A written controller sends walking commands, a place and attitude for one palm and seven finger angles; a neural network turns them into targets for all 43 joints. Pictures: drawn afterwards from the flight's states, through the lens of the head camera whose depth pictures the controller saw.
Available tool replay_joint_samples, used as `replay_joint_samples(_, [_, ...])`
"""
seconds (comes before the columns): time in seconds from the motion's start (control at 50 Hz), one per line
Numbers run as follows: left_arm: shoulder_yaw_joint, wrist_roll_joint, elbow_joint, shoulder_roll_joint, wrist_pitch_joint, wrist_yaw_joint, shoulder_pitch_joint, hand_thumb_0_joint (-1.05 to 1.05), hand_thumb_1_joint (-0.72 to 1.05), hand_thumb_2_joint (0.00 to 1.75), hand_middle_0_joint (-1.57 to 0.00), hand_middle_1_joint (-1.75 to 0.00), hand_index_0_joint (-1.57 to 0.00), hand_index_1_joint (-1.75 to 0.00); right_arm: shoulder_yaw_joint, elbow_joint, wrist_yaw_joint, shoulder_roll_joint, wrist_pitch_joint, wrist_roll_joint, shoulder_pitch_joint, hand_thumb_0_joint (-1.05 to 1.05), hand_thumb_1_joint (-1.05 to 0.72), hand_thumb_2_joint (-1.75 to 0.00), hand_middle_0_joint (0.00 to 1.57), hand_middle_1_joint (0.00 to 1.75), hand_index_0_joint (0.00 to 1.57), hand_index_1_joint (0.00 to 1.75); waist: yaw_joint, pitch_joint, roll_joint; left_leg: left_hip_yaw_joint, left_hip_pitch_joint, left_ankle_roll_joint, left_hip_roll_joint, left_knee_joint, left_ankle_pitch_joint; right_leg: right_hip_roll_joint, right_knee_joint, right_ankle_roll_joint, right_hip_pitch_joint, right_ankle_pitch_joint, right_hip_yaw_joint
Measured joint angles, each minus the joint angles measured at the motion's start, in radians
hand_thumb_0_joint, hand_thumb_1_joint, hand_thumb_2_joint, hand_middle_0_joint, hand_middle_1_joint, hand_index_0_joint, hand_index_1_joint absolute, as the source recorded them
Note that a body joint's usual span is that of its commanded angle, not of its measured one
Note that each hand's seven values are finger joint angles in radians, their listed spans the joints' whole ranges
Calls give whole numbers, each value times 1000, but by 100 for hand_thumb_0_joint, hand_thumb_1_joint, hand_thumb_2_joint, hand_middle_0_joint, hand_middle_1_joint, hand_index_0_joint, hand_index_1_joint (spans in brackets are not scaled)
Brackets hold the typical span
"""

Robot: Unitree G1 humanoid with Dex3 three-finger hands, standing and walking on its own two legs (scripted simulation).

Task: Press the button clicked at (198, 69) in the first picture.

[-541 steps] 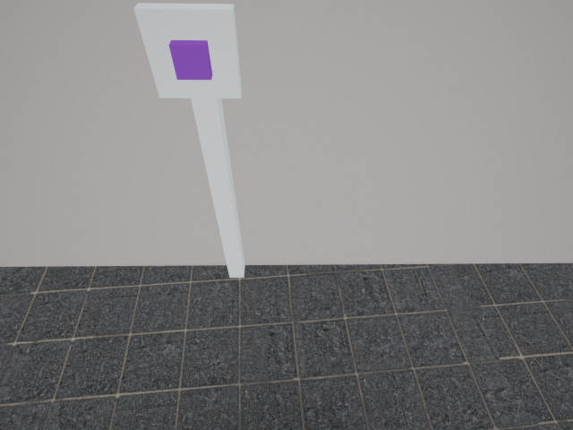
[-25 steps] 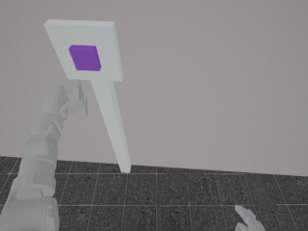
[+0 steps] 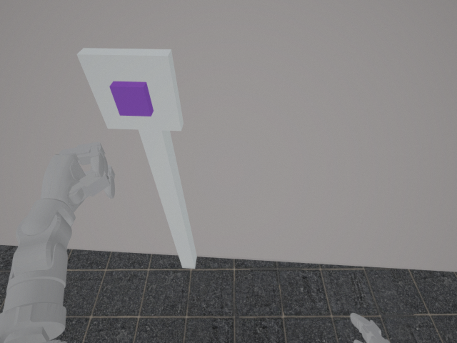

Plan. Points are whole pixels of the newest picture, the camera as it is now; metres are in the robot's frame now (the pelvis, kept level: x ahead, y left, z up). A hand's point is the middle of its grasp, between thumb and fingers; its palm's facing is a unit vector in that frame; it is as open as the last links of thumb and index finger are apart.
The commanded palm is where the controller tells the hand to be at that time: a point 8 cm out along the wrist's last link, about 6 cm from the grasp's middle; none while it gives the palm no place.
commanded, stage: draw the hand back to the body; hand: left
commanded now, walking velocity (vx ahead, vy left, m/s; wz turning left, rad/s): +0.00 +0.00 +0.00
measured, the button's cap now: (133, 98) +0.55 +0.24 +0.16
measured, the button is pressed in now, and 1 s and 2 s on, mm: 0 0 0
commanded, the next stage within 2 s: step back with the hand held close in 1.12 s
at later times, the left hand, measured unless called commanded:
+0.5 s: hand (66, 220) +0.24 +0.24 +0.16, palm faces +0.37 -0.88 -0.29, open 3.1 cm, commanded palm +0.20 +0.27 +0.17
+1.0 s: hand (25, 259) +0.18 +0.25 +0.18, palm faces +0.44 -0.81 -0.39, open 3.1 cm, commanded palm +0.13 +0.29 +0.19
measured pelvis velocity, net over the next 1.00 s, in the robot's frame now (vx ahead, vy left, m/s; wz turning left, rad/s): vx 0.01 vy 0.01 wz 0.02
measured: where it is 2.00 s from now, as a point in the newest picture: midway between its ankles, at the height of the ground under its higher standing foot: outside the picture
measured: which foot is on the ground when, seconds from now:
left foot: down 0.00-1.00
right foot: down 0.00-1.00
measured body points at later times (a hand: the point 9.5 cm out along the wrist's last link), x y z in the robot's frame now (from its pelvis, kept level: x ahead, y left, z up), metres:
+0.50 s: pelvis +0.01 +0.00 +0.02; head -0.01 -0.02 +0.46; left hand +0.22 +0.29 +0.18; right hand +0.20 -0.21 -0.07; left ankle -0.02 +0.12 -0.73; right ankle +0.03 -0.12 -0.73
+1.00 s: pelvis +0.01 +0.01 +0.02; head -0.02 -0.01 +0.46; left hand +0.15 +0.29 +0.20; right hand +0.21 -0.20 -0.06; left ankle -0.02 +0.12 -0.73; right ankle +0.03 -0.12 -0.73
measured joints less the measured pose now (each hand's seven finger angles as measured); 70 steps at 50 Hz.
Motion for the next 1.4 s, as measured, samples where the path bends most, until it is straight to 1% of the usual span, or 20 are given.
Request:
replay_joint_samples(0.08, [-21,-12,-84,-5,29,-11,39,2,90,90,-130,-150,-131,-150,2,1,-17,-2,-32,3,-30,2,-90,-90,20,30,20,30,20,7,2,-11,21,-1,-2,-10,10,-3,-16,-1,29,8,-11])
replay_joint_samples(0.16, [-36,-29,-145,-11,68,-30,74,2,90,90,-130,-150,-131,-150,8,-4,-27,-2,-59,4,-71,2,-90,-90,20,30,20,30,34,4,8,-18,38,-1,-5,-18,16,-6,-24,0,49,12,-18])
replay_joint_samples(0.18, [-47,0,-172,-9,65,3,91,2,90,90,-130,-150,-131,-150,8,-1,-26,2,-66,-4,-85,2,-90,-90,20,30,20,30,35,7,8,-18,46,-1,-6,-24,18,-6,-29,0,56,13,-18])
replay_joint_samples(0.22, [-71,57,-238,-11,34,109,139,2,90,90,-130,-150,-131,-150,5,9,-22,13,-81,-20,-112,2,-90,-90,20,30,20,30,35,19,6,-18,65,-2,-4,-45,29,-4,-52,1,76,24,-18])
replay_joint_samples(0.26, [-87,97,-314,-27,10,202,200,2,90,90,-130,-150,-131,-150,4,13,-18,22,-85,-28,-129,2,-90,-90,20,30,20,30,36,34,2,-17,85,-3,-4,-72,42,-2,-78,0,96,37,-18])
replay_joint_samples(0.3, [-103,128,-389,-48,-9,269,269,2,90,90,-130,-150,-131,-150,2,18,-14,28,-84,-35,-136,2,-90,-90,20,30,20,30,42,47,-1,-16,108,-2,-3,-98,53,-1,-104,-1,118,48,-17])
replay_joint_samples(0.34, [-120,154,-454,-65,-22,315,336,2,90,90,-130,-150,-131,-150,1,28,-12,33,-80,-44,-135,2,-90,-90,20,30,20,30,50,54,-1,-15,132,-2,-3,-123,62,0,-127,-1,142,57,-17])
replay_joint_samples(0.38, [-133,175,-505,-73,-32,349,392,2,90,90,-130,-150,-131,-150,-1,41,-12,37,-74,-51,-131,2,-90,-90,20,30,20,30,58,59,0,-15,156,-1,-4,-145,68,-1,-148,0,166,62,-18])
replay_joint_samples(0.48, [-133,208,-584,-66,-48,400,465,2,89,90,-130,-150,-131,-150,-3,75,-15,47,-61,-63,-124,2,-90,-90,20,30,21,30,74,72,10,-19,209,0,-6,-184,77,-2,-188,3,221,69,-22])
replay_joint_samples(0.58, [-115,219,-652,-61,-59,417,526,2,89,90,-130,-150,-131,-150,-4,85,-6,57,-50,-71,-123,2,-90,-90,20,30,21,30,74,75,20,-14,243,3,-8,-212,82,-3,-208,7,250,71,-18])
replay_joint_samples(0.72, [-105,226,-759,-62,-63,410,673,2,89,90,-130,-150,-131,-150,-16,71,9,65,-35,-80,-119,2,-90,-90,20,30,21,30,66,68,25,-4,263,5,-6,-223,77,0,-219,10,266,69,-9])
replay_joint_samples(0.78, [-89,229,-803,-53,-60,410,735,2,89,90,-130,-150,-131,-149,-23,64,9,65,-32,-81,-114,2,-90,-90,20,30,21,30,71,64,23,-3,266,4,-3,-219,71,3,-220,10,271,68,-8])
replay_joint_samples(0.88, [-64,235,-875,-43,-63,419,811,2,89,90,-130,-150,-131,-149,-33,55,7,57,-43,-81,-105,2,-90,-90,20,30,20,30,83,55,25,-5,266,6,-2,-206,63,4,-219,11,277,65,-10])
replay_joint_samples(0.98, [-67,242,-888,-52,-69,428,805,2,89,90,-130,-150,-131,-150,-35,57,1,53,-55,-81,-111,2,-90,-90,20,30,20,30,93,61,24,-12,264,9,-8,-198,65,-2,-215,14,281,67,-16])
replay_joint_samples(1.06, [-71,243,-865,-59,-66,433,775,1,89,90,-130,-150,-131,-150,-28,58,-4,61,-56,-81,-120,2,-90,-90,20,30,20,30,93,72,18,-12,262,9,-10,-199,73,-4,-213,13,277,72,-16])
replay_joint_samples(1.22, [-74,244,-868,-52,-68,435,776,2,89,90,-130,-150,-131,-150,-18,61,-2,77,-63,-84,-107,2,-90,-90,20,30,21,30,82,74,11,-7,263,7,-6,-198,79,0,-216,11,278,83,-11])
replay_joint_samples(1.28, [-63,242,-868,-45,-77,434,769,2,89,90,-130,-150,-131,-149,-16,59,-2,76,-56,-80,-99,2,-90,-90,20,30,21,30,79,71,12,-8,252,7,-4,-189,79,2,-218,10,271,87,-12])
replay_joint_samples(1.36, [1,244,-861,-24,-123,444,762,1,89,90,-130,-150,-131,-149,-15,33,3,66,-20,-77,-109,2,-90,-90,20,30,21,30,49,59,13,-12,169,10,1,-161,83,7,-232,13,210,114,-16])
replay_joint_samples(1.4, [10,244,-868,-21,-135,447,774,1,89,90,-130,-150,-131,-150,-22,23,5,57,-7,-77,-117,2,-90,-90,20,30,21,30,34,64,10,-8,133,13,-2,-157,91,4,-235,16,176,128,-11])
